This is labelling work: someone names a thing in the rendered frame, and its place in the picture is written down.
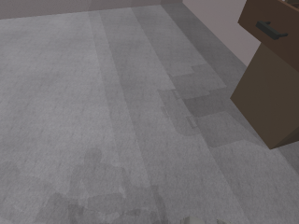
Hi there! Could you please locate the cabinet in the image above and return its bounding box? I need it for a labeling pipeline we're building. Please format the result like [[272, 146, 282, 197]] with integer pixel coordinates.
[[230, 0, 299, 150]]

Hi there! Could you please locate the drawer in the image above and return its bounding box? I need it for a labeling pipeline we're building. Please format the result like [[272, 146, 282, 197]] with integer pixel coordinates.
[[237, 0, 299, 73]]

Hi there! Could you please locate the handle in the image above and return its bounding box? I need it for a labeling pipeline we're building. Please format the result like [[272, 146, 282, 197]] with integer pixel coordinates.
[[255, 21, 288, 40]]

